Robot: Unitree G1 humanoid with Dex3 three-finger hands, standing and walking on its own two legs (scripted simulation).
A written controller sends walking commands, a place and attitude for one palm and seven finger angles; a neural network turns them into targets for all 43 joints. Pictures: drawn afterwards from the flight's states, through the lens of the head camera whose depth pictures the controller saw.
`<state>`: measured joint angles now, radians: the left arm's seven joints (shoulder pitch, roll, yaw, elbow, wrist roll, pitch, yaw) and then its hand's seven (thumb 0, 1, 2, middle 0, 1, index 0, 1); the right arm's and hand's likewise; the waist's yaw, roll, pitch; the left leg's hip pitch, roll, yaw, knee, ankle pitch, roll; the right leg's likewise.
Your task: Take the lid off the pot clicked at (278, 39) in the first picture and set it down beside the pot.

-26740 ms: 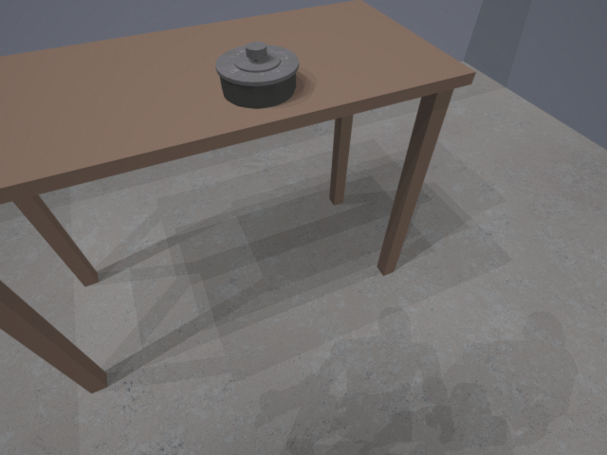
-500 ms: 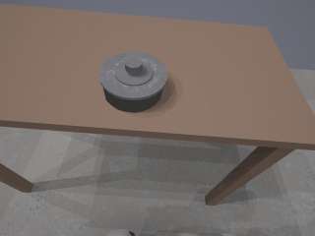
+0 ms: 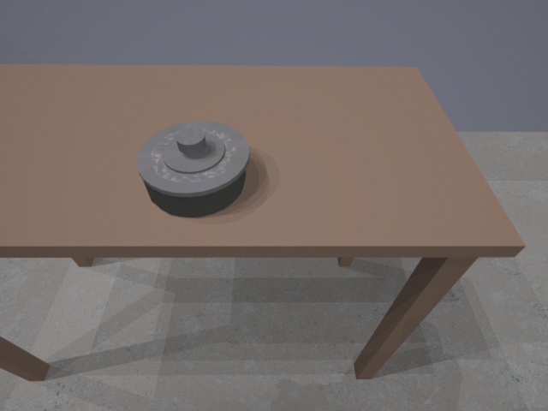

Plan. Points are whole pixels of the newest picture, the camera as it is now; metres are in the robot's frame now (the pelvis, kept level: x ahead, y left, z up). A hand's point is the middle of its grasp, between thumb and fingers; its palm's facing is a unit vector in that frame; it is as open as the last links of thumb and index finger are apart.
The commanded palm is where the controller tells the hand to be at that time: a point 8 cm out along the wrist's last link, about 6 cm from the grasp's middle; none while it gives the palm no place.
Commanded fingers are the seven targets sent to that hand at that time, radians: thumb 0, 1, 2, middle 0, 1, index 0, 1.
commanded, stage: come to a stop and stand still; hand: left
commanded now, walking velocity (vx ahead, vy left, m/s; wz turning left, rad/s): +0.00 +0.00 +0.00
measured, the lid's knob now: (191, 140) +0.46 +0.14 +0.16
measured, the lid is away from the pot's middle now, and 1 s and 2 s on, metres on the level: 0.00 0.00 0.00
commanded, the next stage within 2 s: look again from close up in 0.66 s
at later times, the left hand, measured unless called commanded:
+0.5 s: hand out of the picture +0.03 +0.19 -0.17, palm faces +0.04 -0.98 -0.20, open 7.4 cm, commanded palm none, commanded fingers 0.00 0.90 0.90 -0.20 -0.30 -0.20 -0.30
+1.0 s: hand out of the picture +0.04 +0.21 -0.17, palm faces +0.04 -0.98 -0.20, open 7.4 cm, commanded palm none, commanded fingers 0.00 0.90 0.90 -0.20 -0.30 -0.20 -0.30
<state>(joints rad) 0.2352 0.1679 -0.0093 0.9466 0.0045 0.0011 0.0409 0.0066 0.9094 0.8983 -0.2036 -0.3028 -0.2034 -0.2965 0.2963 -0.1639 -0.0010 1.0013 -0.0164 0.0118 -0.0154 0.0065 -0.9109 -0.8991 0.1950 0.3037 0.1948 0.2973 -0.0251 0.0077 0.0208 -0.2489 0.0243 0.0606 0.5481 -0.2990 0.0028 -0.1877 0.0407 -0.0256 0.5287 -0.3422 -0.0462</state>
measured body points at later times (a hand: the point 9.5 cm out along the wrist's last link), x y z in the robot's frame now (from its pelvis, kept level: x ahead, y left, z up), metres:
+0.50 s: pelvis +0.02 +0.01 +0.00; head +0.04 +0.02 +0.45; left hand +0.03 +0.24 -0.16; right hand +0.06 -0.22 -0.15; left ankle +0.00 +0.12 -0.73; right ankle -0.04 -0.09 -0.73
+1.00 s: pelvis +0.02 +0.03 +0.01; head +0.05 +0.04 +0.45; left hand +0.04 +0.26 -0.16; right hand +0.04 -0.20 -0.15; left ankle +0.00 +0.12 -0.73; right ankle -0.04 -0.09 -0.73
